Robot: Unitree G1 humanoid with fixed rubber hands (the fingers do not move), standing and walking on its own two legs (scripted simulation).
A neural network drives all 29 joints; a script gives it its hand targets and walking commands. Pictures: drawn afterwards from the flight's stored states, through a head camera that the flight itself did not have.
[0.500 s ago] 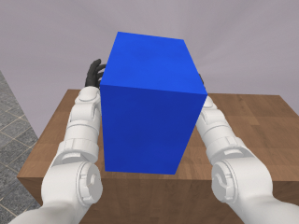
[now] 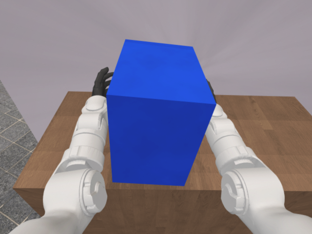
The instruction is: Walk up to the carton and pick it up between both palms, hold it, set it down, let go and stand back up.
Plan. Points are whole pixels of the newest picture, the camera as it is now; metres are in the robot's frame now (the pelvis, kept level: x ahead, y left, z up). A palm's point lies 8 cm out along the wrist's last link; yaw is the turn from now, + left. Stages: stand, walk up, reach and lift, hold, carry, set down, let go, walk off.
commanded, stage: set down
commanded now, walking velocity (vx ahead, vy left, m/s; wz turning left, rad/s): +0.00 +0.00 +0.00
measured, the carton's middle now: (154, 111) +0.42 +0.01 +0.14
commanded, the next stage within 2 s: none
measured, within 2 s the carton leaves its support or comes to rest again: rests again in 1.70 s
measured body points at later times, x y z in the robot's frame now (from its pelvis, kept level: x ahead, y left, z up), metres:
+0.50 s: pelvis +0.01 +0.00 +0.00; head -0.01 +0.01 +0.45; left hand +0.44 +0.14 +0.15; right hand +0.43 -0.14 +0.13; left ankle +0.01 +0.13 -0.75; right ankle -0.03 -0.13 -0.75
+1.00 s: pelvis +0.01 +0.00 +0.00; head +0.00 +0.01 +0.45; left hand +0.44 +0.15 +0.13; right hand +0.43 -0.14 +0.12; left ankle +0.01 +0.13 -0.75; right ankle -0.03 -0.13 -0.75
